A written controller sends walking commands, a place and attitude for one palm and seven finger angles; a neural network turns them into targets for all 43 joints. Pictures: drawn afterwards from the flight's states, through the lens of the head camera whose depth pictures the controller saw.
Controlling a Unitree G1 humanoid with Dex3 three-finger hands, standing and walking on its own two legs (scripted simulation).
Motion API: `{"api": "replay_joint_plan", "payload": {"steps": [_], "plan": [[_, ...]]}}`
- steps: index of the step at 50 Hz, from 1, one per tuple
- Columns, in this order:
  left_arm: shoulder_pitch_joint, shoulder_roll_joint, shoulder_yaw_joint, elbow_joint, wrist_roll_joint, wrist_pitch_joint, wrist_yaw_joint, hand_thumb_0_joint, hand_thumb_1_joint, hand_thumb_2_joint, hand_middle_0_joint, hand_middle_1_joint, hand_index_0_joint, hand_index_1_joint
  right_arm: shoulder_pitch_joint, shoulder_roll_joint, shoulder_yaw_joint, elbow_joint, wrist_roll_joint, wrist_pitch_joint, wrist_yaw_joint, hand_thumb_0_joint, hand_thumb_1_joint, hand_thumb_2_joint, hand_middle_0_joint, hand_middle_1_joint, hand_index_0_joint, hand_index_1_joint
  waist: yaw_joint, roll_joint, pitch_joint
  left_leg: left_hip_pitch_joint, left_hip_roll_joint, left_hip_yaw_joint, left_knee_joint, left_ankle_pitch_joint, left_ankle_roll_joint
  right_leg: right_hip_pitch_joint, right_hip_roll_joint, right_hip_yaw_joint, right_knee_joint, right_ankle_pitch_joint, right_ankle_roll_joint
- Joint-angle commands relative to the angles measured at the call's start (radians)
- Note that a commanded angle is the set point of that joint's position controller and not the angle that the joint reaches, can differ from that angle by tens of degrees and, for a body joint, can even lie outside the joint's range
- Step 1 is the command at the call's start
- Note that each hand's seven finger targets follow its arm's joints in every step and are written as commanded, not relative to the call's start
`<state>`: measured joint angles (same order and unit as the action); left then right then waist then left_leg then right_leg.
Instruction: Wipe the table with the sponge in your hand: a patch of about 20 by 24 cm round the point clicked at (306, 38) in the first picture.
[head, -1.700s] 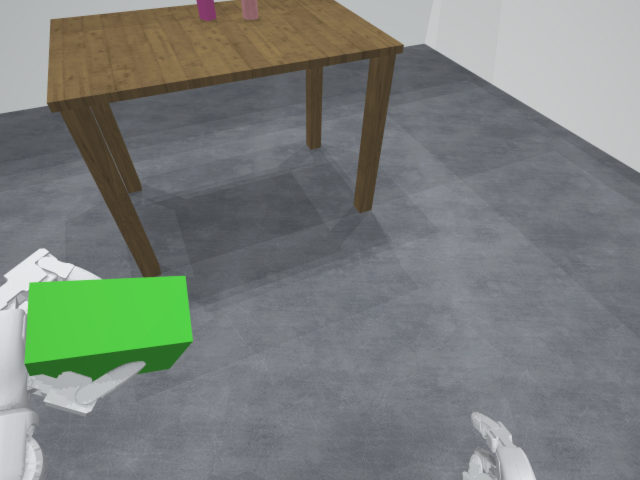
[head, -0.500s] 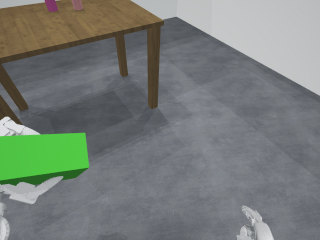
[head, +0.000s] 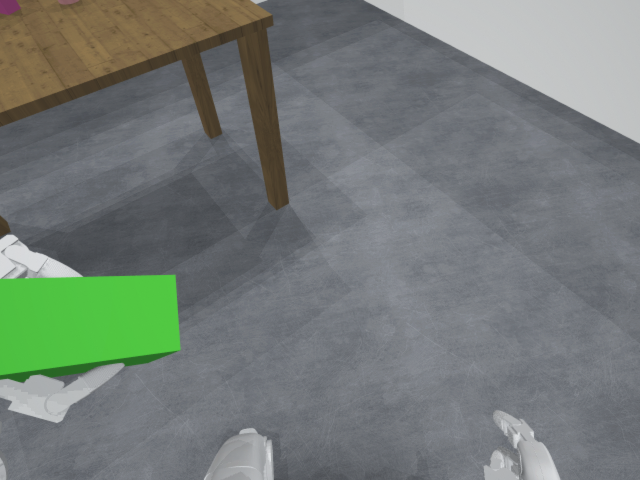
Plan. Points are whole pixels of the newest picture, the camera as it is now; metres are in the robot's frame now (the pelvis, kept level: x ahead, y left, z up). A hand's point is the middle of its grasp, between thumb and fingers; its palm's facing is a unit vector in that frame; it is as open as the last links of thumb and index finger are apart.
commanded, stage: walk to a spot facing it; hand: left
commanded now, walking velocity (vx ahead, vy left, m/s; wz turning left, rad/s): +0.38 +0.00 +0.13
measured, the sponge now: (113, 327) +0.23 +0.19 +0.15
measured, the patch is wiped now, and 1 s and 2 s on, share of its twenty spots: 0.00 0.00 0.00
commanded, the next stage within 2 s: turn to face it in 1.38 s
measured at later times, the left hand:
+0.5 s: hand (140, 190) +0.37 +0.20 +0.18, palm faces +0.48 -0.75 -0.46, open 10.1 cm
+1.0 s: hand (157, 104) +0.50 +0.22 +0.19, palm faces +0.53 -0.73 -0.43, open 10.1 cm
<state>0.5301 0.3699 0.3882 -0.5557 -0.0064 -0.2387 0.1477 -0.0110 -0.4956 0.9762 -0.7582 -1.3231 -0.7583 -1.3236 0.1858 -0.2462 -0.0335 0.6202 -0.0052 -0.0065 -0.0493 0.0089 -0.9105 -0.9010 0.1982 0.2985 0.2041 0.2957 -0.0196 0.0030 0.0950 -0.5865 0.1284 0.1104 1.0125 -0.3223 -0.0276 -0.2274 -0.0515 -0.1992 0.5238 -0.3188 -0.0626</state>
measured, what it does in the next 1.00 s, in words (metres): walks ahead: left foot, then right foot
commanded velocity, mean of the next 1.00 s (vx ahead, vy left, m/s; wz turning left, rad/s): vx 0.35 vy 0.00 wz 0.27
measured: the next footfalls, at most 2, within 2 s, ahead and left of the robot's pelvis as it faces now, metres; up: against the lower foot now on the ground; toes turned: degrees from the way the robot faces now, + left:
left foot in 0.16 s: +0.19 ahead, +0.15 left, +0.00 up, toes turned +11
right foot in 0.44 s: +0.23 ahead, -0.16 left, +0.00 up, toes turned -9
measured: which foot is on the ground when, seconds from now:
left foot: up 0.00-0.14, down 0.16-0.46, up 0.48-0.76, down 0.78-1.00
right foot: down 0.00-0.16, up 0.18-0.42, down 0.44-0.80, up 0.82-1.00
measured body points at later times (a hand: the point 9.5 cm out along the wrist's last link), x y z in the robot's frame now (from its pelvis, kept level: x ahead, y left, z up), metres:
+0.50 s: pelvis +0.17 -0.05 -0.02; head +0.19 -0.07 +0.43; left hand +0.34 +0.24 +0.20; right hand +0.33 -0.23 -0.13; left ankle +0.15 +0.12 -0.71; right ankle +0.19 -0.16 -0.74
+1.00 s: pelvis +0.32 -0.05 +0.00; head +0.35 -0.04 +0.44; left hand +0.46 +0.25 +0.21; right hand +0.53 -0.23 -0.09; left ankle +0.33 +0.07 -0.74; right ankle +0.36 -0.19 -0.68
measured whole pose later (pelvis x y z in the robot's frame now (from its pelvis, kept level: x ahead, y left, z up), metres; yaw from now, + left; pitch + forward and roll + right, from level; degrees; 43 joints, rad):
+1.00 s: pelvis +0.32 -0.05 +0.00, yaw +10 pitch +0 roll -1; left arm 0.48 0.40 0.41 -0.58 -0.03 -0.24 0.14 -0.01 -0.50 0.98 -0.76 -1.33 -0.76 -1.33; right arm 0.19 -0.13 0.00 0.57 0.01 -0.09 -0.03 0.01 -0.91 -0.90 0.20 0.30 0.20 0.30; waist -0.02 -0.01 0.05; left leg -0.32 0.08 0.11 0.56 -0.25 0.01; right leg -0.51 -0.12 -0.10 1.02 -0.42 0.05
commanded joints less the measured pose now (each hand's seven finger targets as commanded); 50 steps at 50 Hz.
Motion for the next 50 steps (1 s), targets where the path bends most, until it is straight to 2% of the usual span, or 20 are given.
{"api": "replay_joint_plan", "payload": {"steps": [1, 6, 8, 10, 15, 20, 21, 22, 23, 25, 26, 30, 34, 37, 38, 39, 40, 41, 45, 50], "plan": [[-0.048, 0.17, 0.133, -0.209, -0.019, -0.05, 0.047, 0.0, 0.1, 1.3, -1.2, -1.6, -1.2, -1.6, -0.071, -0.03, -0.013, -0.188, 0.003, -0.07, -0.005, 0.0, -0.9, -0.9, 0.2, 0.3, 0.2, 0.3, 0.045, -0.142, -0.2, 0.077, -0.023, 0.075, -0.29, 0.045, 0.018, 0.194, -0.254, 0.179, -0.148, 0.457, -0.097], [-0.119, 0.167, 0.097, -0.2, -0.016, -0.049, 0.055, 0.0, 0.1, 1.3, -1.2, -1.6, -1.2, -1.6, -0.008, -0.054, -0.032, -0.192, 0.004, -0.082, -0.03, 0.0, -0.9, -0.9, 0.2, 0.3, 0.2, 0.3, -0.011, -0.019, -0.252, 0.52, -0.071, 0.099, -0.544, 0.193, 0.065, 0.028, -0.161, 0.085, 0.223, 0.483, 0.002], [-0.171, 0.17, 0.105, -0.213, -0.031, -0.07, 0.055, 0.0, 0.1, 1.3, -1.2, -1.6, -1.2, -1.6, -0.023, -0.077, -0.033, -0.196, 0.006, -0.086, -0.02, 0.0, -0.9, -0.9, 0.2, 0.3, 0.2, 0.3, -0.003, 0.292, -0.284, 0.733, 0.304, -0.523, -0.644, 0.404, 0.276, -0.333, 0.022, 0.094, 0.649, -0.254, 0.074], [-0.191, 0.232, 0.127, -0.157, -0.027, -0.058, 0.027, 0.0, 0.1, 1.3, -1.2, -1.6, -1.2, -1.6, -0.066, -0.071, -0.031, -0.18, 0.008, -0.091, -0.012, 0.0, -0.9, -0.9, 0.2, 0.3, 0.2, 0.3, 0.005, 0.253, -0.2, 0.573, 0.368, -0.628, -0.714, 0.07, 0.336, -0.445, -0.044, 0.243, 0.771, -0.278, 0.075], [-0.09, 0.168, 0.125, -0.283, -0.027, -0.071, 0.027, 0.0, 0.1, 1.3, -1.2, -1.6, -1.2, -1.6, -0.065, -0.061, -0.024, -0.167, 0.012, -0.126, -0.005, 0.0, -0.9, -0.9, 0.2, 0.3, 0.2, 0.3, 0.034, 0.268, -0.161, 0.263, 0.196, -0.185, -0.741, -0.11, 0.199, -0.178, -0.061, 0.102, 0.394, -0.114, 0.085], [-0.113, 0.11, 0.082, -0.13, -0.025, -0.044, 0.027, 0.0, 0.1, 1.3, -1.2, -1.6, -1.2, -1.6, -0.038, -0.051, -0.015, -0.155, 0.015, -0.13, -0.021, 0.0, -0.9, -0.9, 0.2, 0.3, 0.2, 0.3, 0.025, 0.193, -0.156, 0.165, 0.113, -0.049, -0.568, -0.242, 0.115, 0.073, 0.019, -0.033, 0.08, -0.018, 0.108], [-0.15, 0.119, 0.077, -0.117, -0.021, -0.038, 0.026, 0.0, 0.1, 1.3, -1.2, -1.6, -1.2, -1.6, -0.039, -0.04, -0.013, -0.153, 0.018, -0.127, -0.025, 0.0, -0.9, -0.9, 0.2, 0.3, 0.2, 0.3, 0.028, 0.115, -0.153, 0.14, 0.081, -0.021, -0.446, -0.24, 0.094, 0.098, -0.008, 0.021, -0.001, -0.064, 0.096], [-0.168, 0.16, 0.098, -0.092, -0.01, -0.031, 0.03, 0.0, 0.1, 1.3, -1.2, -1.6, -1.2, -1.6, -0.023, -0.023, -0.01, -0.149, 0.017, -0.118, -0.026, 0.0, -0.9, -0.9, 0.2, 0.3, 0.2, 0.3, 0.033, -0.102, -0.148, 0.021, -0.005, 0.044, -0.194, -0.246, 0.061, 0.148, -0.155, 0.267, -0.143, -0.164, 0.026], [-0.181, 0.207, 0.127, -0.068, -0.011, -0.016, 0.036, 0.0, 0.1, 1.3, -1.2, -1.6, -1.2, -1.6, -0.063, -0.01, -0.001, -0.162, 0.014, -0.118, -0.025, 0.0, -0.9, -0.9, 0.2, 0.3, 0.2, 0.3, 0.063, -0.396, -0.134, -0.167, -0.098, 0.039, 0.098, -0.288, 0.027, 0.213, -0.366, 0.646, -0.268, -0.116, -0.091], [-0.233, 0.207, 0.113, -0.085, -0.017, -0.021, 0.028, 0.0, 0.1, 1.3, -1.2, -1.6, -1.2, -1.6, -0.096, -0.04, -0.004, -0.137, 0.016, -0.118, -0.021, 0.0, -0.9, -0.9, 0.2, 0.3, 0.2, 0.3, 0.04, -0.253, -0.113, -0.236, -0.036, -0.114, 0.311, -0.183, 0.017, 0.244, -0.425, 0.681, -0.27, 0.026, -0.151], [-0.229, 0.19, 0.097, -0.108, -0.017, -0.034, 0.023, 0.0, 0.1, 1.3, -1.2, -1.6, -1.2, -1.6, -0.103, -0.034, 0.005, -0.123, 0.016, -0.111, -0.022, 0.0, -0.9, -0.9, 0.2, 0.3, 0.2, 0.3, 0.04, -0.177, -0.091, -0.23, -0.015, -0.119, 0.31, -0.15, 0.009, 0.239, -0.4, 0.543, -0.24, 0.183, -0.139], [-0.168, 0.16, 0.083, -0.14, -0.002, -0.058, 0.028, 0.0, 0.1, 1.3, -1.2, -1.6, -1.2, -1.6, -0.102, -0.029, 0.001, -0.128, 0.008, -0.08, -0.013, 0.0, -0.9, -0.9, 0.2, 0.3, 0.2, 0.3, 0.026, -0.144, -0.141, -0.068, -0.014, -0.029, -0.003, -0.062, 0.009, 0.247, -0.302, 0.167, -0.159, 0.559, -0.063], [-0.094, 0.172, 0.12, -0.224, -0.008, -0.057, 0.048, 0.0, 0.1, 1.3, -1.2, -1.6, -1.2, -1.6, -0.083, -0.02, -0.015, -0.189, 0.005, -0.087, -0.003, 0.0, -0.9, -0.9, 0.2, 0.3, 0.2, 0.3, 0.066, -0.184, -0.175, 0.087, -0.067, 0.104, -0.324, -0.006, 0.028, 0.269, -0.287, 0.096, -0.113, 0.629, -0.065], [-0.094, 0.176, 0.122, -0.281, -0.015, -0.056, 0.063, 0.0, 0.1, 1.3, -1.2, -1.6, -1.2, -1.6, -0.031, -0.033, -0.035, -0.201, 0.005, -0.089, -0.015, 0.0, -0.9, -0.9, 0.2, 0.3, 0.2, 0.3, 0.013, -0.08, -0.287, 0.396, -0.151, 0.175, -0.537, 0.176, 0.039, 0.191, -0.221, 0.009, 0.162, 0.626, -0.002], [-0.104, 0.186, 0.13, -0.307, -0.013, -0.071, 0.066, 0.0, 0.1, 1.3, -1.2, -1.6, -1.2, -1.6, -0.019, -0.049, -0.047, -0.205, 0.008, -0.09, -0.021, 0.0, -0.9, -0.9, 0.2, 0.3, 0.2, 0.3, -0.005, 0.052, -0.345, 0.602, -0.097, 0.083, -0.559, 0.227, 0.072, 0.054, -0.194, -0.005, 0.366, 0.513, 0.038], [-0.09, 0.18, 0.138, -0.304, -0.02, -0.08, 0.066, 0.0, 0.1, 1.3, -1.2, -1.6, -1.2, -1.6, -0.028, -0.075, -0.056, -0.205, 0.006, -0.09, -0.016, 0.0, -0.9, -0.9, 0.2, 0.3, 0.2, 0.3, -0.001, 0.299, -0.363, 0.76, 0.146, -0.285, -0.58, 0.425, 0.196, -0.202, -0.06, 0.005, 0.618, -0.033, 0.087], [-0.116, 0.18, 0.116, -0.269, -0.026, -0.081, 0.062, 0.0, 0.1, 1.3, -1.2, -1.6, -1.2, -1.6, -0.019, -0.077, -0.045, -0.214, 0.014, -0.099, 0.001, 0.0, -0.9, -0.9, 0.2, 0.3, 0.2, 0.3, -0.001, 0.3, -0.319, 0.744, 0.307, -0.625, -0.624, 0.58, 0.3, -0.351, 0.019, 0.107, 0.795, -0.342, 0.082], [-0.109, 0.225, 0.15, -0.176, -0.02, -0.066, 0.041, 0.0, 0.1, 1.3, -1.2, -1.6, -1.2, -1.6, -0.037, -0.081, -0.041, -0.189, 0.009, -0.103, 0.006, 0.0, -0.9, -0.9, 0.2, 0.3, 0.2, 0.3, -0.004, 0.203, -0.275, 0.664, 0.333, -0.643, -0.663, 0.463, 0.312, -0.423, -0.034, 0.193, 0.849, -0.287, 0.083], [-0.075, 0.19, 0.151, -0.298, -0.025, -0.068, 0.016, 0.0, 0.1, 1.3, -1.2, -1.6, -1.2, -1.6, -0.051, -0.059, -0.048, -0.173, 0.028, -0.108, 0.009, 0.0, -0.9, -0.9, 0.2, 0.3, 0.2, 0.3, 0.027, 0.227, -0.206, 0.461, 0.204, -0.332, -0.672, 0.205, 0.261, -0.429, -0.096, 0.167, 0.688, -0.143, 0.105], [-0.039, 0.118, 0.097, -0.224, -0.037, -0.057, 0.008, 0.0, 0.1, 1.3, -1.2, -1.6, -1.2, -1.6, -0.029, -0.057, -0.027, -0.162, 0.024, -0.148, -0.004, 0.0, -0.9, -0.9, 0.2, 0.3, 0.2, 0.3, 0.021, 0.255, -0.173, 0.282, 0.128, -0.167, -0.704, 0.141, 0.191, -0.142, -0.034, 0.035, 0.284, -0.049, 0.131]]}}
